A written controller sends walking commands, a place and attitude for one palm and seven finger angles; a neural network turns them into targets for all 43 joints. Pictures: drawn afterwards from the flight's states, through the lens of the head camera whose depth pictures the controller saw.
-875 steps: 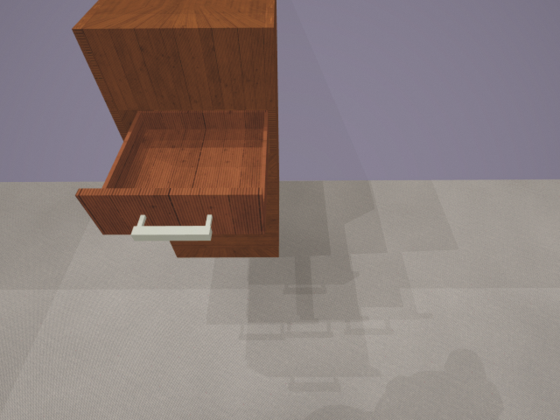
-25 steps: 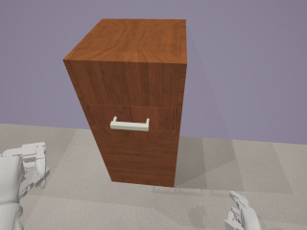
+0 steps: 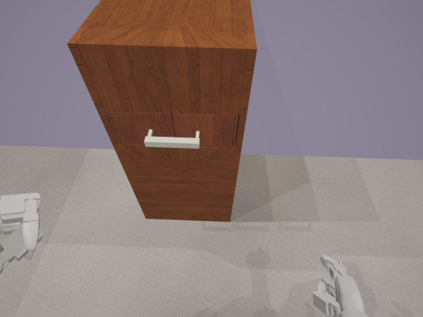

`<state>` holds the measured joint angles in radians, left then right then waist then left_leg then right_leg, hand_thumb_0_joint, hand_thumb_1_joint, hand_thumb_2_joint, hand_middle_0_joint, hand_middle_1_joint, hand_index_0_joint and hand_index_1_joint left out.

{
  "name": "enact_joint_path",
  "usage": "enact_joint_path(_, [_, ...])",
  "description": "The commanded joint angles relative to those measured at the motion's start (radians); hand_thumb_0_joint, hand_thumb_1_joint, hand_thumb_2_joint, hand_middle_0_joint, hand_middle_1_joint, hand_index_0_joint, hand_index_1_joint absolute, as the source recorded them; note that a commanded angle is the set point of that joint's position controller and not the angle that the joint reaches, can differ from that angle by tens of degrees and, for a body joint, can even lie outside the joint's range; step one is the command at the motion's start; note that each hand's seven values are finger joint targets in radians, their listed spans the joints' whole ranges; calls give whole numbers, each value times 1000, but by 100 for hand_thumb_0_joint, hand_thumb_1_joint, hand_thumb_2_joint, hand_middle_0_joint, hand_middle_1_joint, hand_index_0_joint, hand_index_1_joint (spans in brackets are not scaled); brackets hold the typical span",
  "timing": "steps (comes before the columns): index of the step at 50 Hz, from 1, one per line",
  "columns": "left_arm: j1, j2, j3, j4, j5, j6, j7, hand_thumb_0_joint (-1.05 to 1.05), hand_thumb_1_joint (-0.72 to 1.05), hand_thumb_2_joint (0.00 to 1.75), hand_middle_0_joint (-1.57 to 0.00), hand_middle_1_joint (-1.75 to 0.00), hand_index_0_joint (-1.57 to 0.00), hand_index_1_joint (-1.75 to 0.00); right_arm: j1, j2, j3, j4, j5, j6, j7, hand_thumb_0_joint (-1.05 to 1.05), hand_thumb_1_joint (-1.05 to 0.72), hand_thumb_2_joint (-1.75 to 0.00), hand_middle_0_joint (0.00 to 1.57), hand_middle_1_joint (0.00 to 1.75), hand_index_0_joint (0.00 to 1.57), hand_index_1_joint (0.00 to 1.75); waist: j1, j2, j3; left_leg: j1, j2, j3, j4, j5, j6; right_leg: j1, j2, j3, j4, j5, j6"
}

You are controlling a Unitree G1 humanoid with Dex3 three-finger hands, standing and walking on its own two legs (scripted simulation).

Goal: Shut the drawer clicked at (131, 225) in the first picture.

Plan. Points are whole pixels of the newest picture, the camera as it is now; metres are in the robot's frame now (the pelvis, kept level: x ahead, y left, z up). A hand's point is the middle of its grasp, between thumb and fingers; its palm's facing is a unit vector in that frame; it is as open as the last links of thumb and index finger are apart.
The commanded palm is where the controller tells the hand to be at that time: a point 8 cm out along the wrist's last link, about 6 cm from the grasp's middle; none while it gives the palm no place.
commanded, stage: step back with the hand held close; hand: left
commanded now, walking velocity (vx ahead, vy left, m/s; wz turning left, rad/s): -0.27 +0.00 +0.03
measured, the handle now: (173, 137) +0.61 +0.17 -0.11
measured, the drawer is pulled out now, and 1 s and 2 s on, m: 0.00 0.00 0.00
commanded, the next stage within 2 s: stop stepping back and stand still in 0.72 s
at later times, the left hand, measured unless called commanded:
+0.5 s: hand out of the picture +0.09 +0.24 +0.17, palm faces +0.41 -0.79 -0.47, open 3.2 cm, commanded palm +0.03 +0.28 +0.18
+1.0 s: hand out of the picture +0.01 +0.26 +0.16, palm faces +0.41 -0.83 -0.37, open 3.2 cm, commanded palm -0.07 +0.29 +0.18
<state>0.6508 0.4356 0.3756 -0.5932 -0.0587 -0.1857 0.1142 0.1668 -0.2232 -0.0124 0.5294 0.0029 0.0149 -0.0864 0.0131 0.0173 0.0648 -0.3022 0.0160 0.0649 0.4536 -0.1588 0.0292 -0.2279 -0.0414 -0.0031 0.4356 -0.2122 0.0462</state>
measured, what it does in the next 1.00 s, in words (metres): walks backwards: right foot, then left foot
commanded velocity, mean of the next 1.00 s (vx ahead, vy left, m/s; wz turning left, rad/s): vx -0.24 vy -0.01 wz -0.05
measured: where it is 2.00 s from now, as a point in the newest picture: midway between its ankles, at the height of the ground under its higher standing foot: outside the picture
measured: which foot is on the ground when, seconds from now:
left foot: down 0.00-0.76, up 0.78-0.88, down 0.90-1.00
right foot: down 0.00-0.54, up 0.56-0.74, down 0.76-0.90, up 0.92-1.00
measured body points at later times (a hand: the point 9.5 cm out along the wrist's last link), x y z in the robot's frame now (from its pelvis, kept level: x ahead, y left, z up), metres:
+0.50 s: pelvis -0.09 +0.00 -0.02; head -0.07 +0.01 +0.43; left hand +0.06 +0.28 +0.19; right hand +0.10 -0.25 -0.09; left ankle +0.05 +0.10 -0.73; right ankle +0.01 -0.14 -0.74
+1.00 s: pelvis -0.20 +0.01 -0.01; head -0.19 +0.04 +0.44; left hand -0.02 +0.30 +0.18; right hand +0.00 -0.21 -0.07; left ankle -0.09 +0.09 -0.74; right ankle -0.21 -0.14 -0.70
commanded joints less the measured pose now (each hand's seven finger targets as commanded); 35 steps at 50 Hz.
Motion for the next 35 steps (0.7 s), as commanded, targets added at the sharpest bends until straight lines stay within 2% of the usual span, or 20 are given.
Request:
enact_joint_path(1, [14,111,120,-158,4,-81,27,0,90,90,-140,-160,-140,-160,-89,-132,-48,-157,-1,-68,-9,0,-90,-90,20,30,20,30,-8,88,-133,-99,83,-96,-159,-134,39,126,52,-9,33,117,-15])
enact_joint_path(5, [-19,113,124,-154,19,-103,32,0,90,90,-140,-160,-140,-160,-90,-142,-52,-160,-1,-85,-8,0,-90,-90,20,30,20,30,-14,63,-90,-238,87,-129,-176,-369,52,140,60,14,24,-16,-16])
enact_joint_path(8, [-32,104,113,-168,28,-121,33,0,90,90,-140,-160,-140,-160,-71,-140,-53,-154,-4,-100,-5,0,-90,-90,20,30,20,30,-18,43,-90,-237,82,-131,-142,-410,49,91,54,30,-8,-133,-20])
enact_joint_path(10, [-55,122,122,-213,31,-133,36,0,90,90,-140,-160,-140,-160,-68,-144,-55,-152,-10,-112,-7,0,-90,-90,20,30,20,30,-23,67,-101,-207,81,-139,-135,-415,47,54,55,37,-25,-178,-23])
enact_joint_path(13, [-41,124,127,-228,33,-146,44,0,90,90,-140,-160,-140,-160,-60,-134,-52,-143,-12,-131,-9,0,-90,-90,20,30,20,30,-22,92,-120,-191,83,-153,-127,-405,48,39,66,44,-3,-145,-27])
enact_joint_path(15, [-38,147,150,-233,31,-150,48,0,90,90,-140,-160,-140,-160,-59,-131,-55,-136,-13,-138,-10,0,-90,-90,20,30,20,30,-25,72,-133,-176,69,-141,-91,-363,41,27,60,69,-17,-104,-33])
enact_joint_path(17, [-37,144,151,-206,26,-161,51,0,90,90,-140,-160,-140,-160,-55,-121,-57,-119,-14,-139,-7,0,-90,-90,20,30,20,30,-27,21,-129,-121,37,-111,-9,-307,26,-54,28,110,-68,-119,-46])
enact_joint_path(20, [-52,139,138,-172,16,-167,59,0,90,90,-140,-160,-140,-160,-31,-117,-69,-79,-14,-130,-1,0,-90,-90,20,30,20,30,-39,-83,-126,60,-20,-65,197,-247,-17,-304,-69,189,-203,-298,-95])
enact_joint_path(22, [-79,126,113,-165,17,-165,64,0,90,90,-140,-160,-140,-160,-40,-107,-64,-65,-16,-123,2,0,-90,-90,20,30,20,30,-46,-102,-106,116,-20,-69,208,-210,-22,-385,-87,160,-205,-315,-99])
enact_joint_path(24, [-101,130,112,-170,18,-165,67,0,90,90,-140,-160,-140,-160,-54,-114,-60,-66,-14,-122,-5,0,-90,-90,20,30,20,30,-48,-47,-85,74,11,-128,105,-255,-2,-373,-29,107,-140,-312,-70])
enact_joint_path(25, [-118,139,116,-193,19,-170,66,0,90,90,-140,-160,-140,-160,-63,-123,-62,-73,-15,-128,-10,0,-90,-90,20,30,20,30,-49,12,-70,-3,56,-198,-7,-330,15,-321,19,71,-78,-319,-51])
enact_joint_path(26, [-99,138,128,-189,24,-174,67,0,90,90,-140,-160,-140,-160,-70,-132,-60,-79,-16,-135,-14,0,-90,-90,20,30,20,30,-46,115,-74,-141,136,-302,-153,-477,49,-199,80,43,68,-287,-31])
enact_joint_path(27, [-91,128,141,-199,39,-174,65,0,90,90,-140,-160,-140,-160,-89,-145,-59,-94,-19,-146,-16,0,-90,-90,20,30,20,30,-35,260,-103,-393,244,-433,-351,-710,106,48,163,8,350,-192,-11])
enact_joint_path(28, [-105,142,163,-211,55,-170,61,0,90,90,-140,-160,-140,-160,-105,-139,-65,-104,-22,-152,-15,0,-90,-90,20,30,20,30,-15,304,-139,-547,321,-496,-417,-760,152,197,191,14,604,-148,-11])
enact_joint_path(29, [-127,169,178,-243,52,-171,57,0,90,90,-140,-160,-140,-160,-83,-116,-71,-97,-28,-157,-11,0,-90,-90,20,30,20,30,-19,244,-157,-494,320,-459,-390,-623,152,139,176,35,701,-191,-21])
enact_joint_path(30, [-121,201,204,-273,39,-174,57,0,90,90,-140,-160,-140,-160,-76,-109,-75,-99,-25,-165,-3,0,-90,-90,20,30,20,30,-11,214,-207,-375,310,-431,-333,-509,145,63,165,53,693,-223,-23])
enact_joint_path(31, [-63,191,206,-255,33,-169,63,0,90,90,-140,-160,-140,-160,-88,-113,-81,-95,-27,-175,8,0,-90,-90,20,30,20,30,3,158,-226,-281,289,-362,-259,-395,134,25,147,52,610,-263,-38])
enact_joint_path(33, [60,173,199,-258,0,-150,65,0,90,90,-140,-160,-140,-160,-89,-102,-88,-84,-23,-181,34,0,-90,-90,20,30,20,30,16,226,-277,-113,225,-223,-208,-293,59,7,121,-11,373,-361,-71])
enact_joint_path(34, [73,174,192,-275,-14,-146,62,0,90,90,-140,-160,-140,-160,-98,-91,-83,-81,-20,-182,40,0,-90,-90,20,30,20,30,12,280,-282,-74,207,-173,-187,-267,20,11,111,-24,244,-393,-91])
enact_joint_path(35, [100,180,207,-256,-25,-147,59,0,90,90,-140,-160,-140,-160,-87,-83,-80,-77,-24,-181,42,0,-90,-90,20,30,20,30,4,283,-259,-63,200,-150,-156,-249,-7,20,87,-18,95,-373,-99])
